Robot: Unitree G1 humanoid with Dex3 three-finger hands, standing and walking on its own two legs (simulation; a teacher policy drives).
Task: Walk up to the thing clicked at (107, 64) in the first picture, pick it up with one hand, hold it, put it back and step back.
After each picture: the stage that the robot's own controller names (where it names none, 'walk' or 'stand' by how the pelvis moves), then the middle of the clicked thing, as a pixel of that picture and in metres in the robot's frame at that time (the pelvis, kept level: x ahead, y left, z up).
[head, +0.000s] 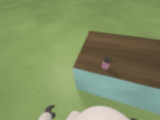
stand; (106, 63) +0.55 -0.14 -0.12
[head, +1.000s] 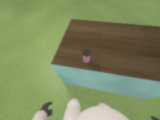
walk; (86, 56) +0.52 +0.08 -0.08
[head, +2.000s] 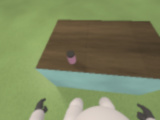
stand; (71, 57) +0.48 +0.20 -0.06
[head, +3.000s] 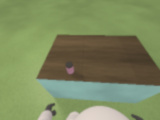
walk; (69, 67) +0.47 +0.21 -0.12
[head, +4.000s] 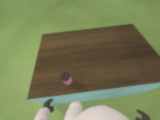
stand; (66, 78) +0.31 +0.20 -0.10
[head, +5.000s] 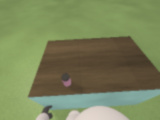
stand; (66, 79) +0.34 +0.22 -0.11
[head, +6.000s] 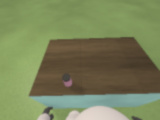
stand; (67, 80) +0.33 +0.21 -0.12
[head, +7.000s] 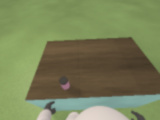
stand; (64, 83) +0.31 +0.22 -0.12
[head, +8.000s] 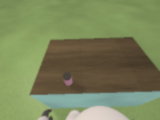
stand; (67, 79) +0.35 +0.21 -0.12
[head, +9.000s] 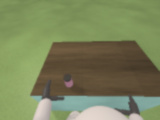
rise first; (68, 80) +0.33 +0.22 -0.11
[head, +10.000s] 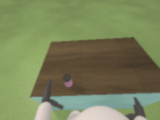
rise first; (67, 80) +0.33 +0.22 -0.11
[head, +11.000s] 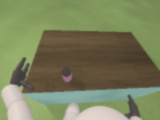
go down; (67, 75) +0.34 +0.19 -0.07
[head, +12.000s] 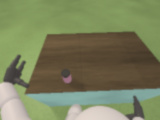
go down; (66, 76) +0.34 +0.20 -0.07
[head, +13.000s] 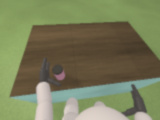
close in; (59, 72) +0.34 +0.22 -0.02
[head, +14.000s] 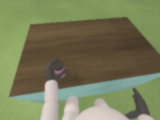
close; (59, 69) +0.36 +0.21 -0.01
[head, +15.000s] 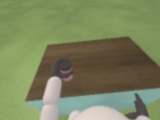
lift; (66, 71) +0.30 +0.17 +0.13
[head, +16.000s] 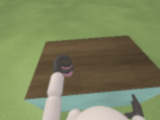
hold; (67, 67) +0.34 +0.17 +0.10
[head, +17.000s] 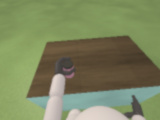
hold; (68, 69) +0.33 +0.17 +0.08
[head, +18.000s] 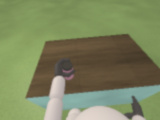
hold; (68, 70) +0.33 +0.17 +0.07
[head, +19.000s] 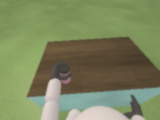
crouch; (65, 74) +0.31 +0.19 +0.05
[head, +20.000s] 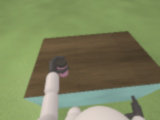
lower; (62, 68) +0.35 +0.21 +0.05
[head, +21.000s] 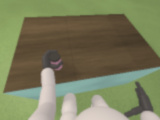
lower; (56, 61) +0.41 +0.21 +0.00
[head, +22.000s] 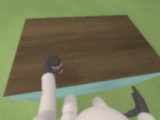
lower; (56, 65) +0.38 +0.22 -0.01
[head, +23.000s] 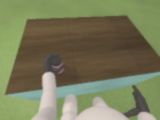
lower; (57, 65) +0.39 +0.22 -0.01
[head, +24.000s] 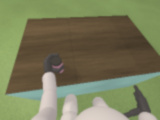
lower; (57, 65) +0.38 +0.22 +0.00
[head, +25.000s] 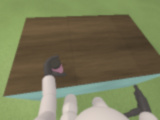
open; (56, 67) +0.37 +0.22 -0.01
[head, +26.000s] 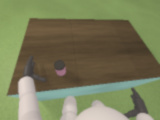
sink last; (60, 68) +0.36 +0.20 -0.03
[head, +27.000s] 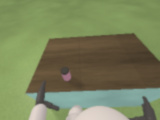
sink last; (66, 74) +0.37 +0.23 -0.05
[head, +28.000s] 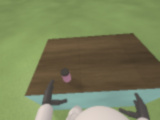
stand; (66, 75) +0.36 +0.23 -0.05
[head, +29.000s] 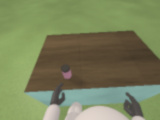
stand; (66, 71) +0.38 +0.22 -0.04
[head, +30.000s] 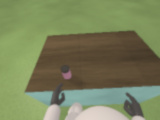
stand; (66, 72) +0.37 +0.22 -0.04
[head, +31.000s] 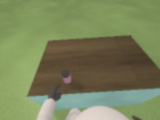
stand; (66, 76) +0.36 +0.22 -0.10
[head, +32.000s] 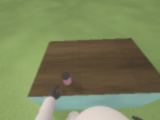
stand; (66, 78) +0.36 +0.22 -0.12
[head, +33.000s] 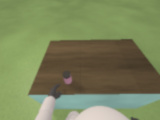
stand; (67, 77) +0.37 +0.21 -0.12
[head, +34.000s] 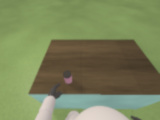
stand; (67, 77) +0.37 +0.21 -0.11
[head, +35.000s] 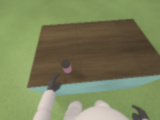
walk; (66, 66) +0.40 +0.20 -0.10
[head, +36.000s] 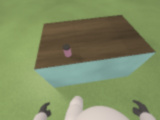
walk; (67, 50) +0.58 +0.26 -0.08
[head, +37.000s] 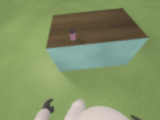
walk; (72, 34) +0.85 +0.27 -0.11
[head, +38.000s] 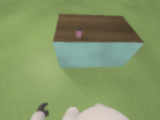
walk; (78, 32) +0.97 +0.17 -0.11
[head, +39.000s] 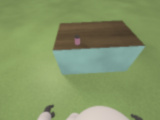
stand; (77, 39) +0.92 +0.21 -0.12
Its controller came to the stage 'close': yes
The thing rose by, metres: 0.20
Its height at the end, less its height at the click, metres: +0.00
